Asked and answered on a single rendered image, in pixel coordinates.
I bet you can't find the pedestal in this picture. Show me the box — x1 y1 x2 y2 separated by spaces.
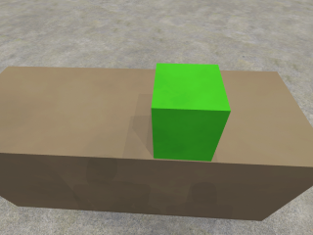
0 66 313 221

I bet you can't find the carton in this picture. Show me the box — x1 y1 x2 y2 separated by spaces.
151 63 231 162

